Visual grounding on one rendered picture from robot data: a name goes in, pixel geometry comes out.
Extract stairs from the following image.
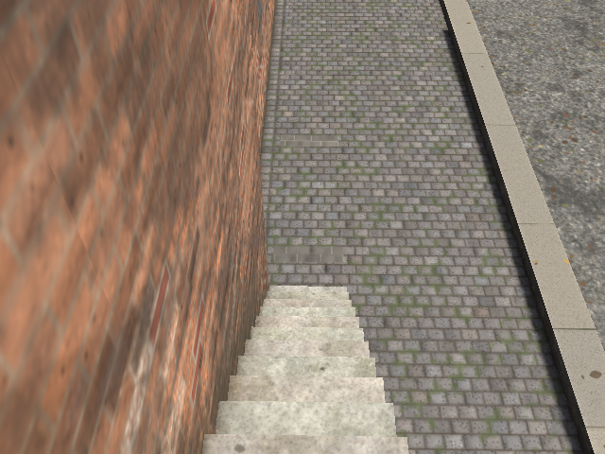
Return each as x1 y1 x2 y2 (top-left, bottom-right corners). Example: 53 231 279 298
202 286 409 454

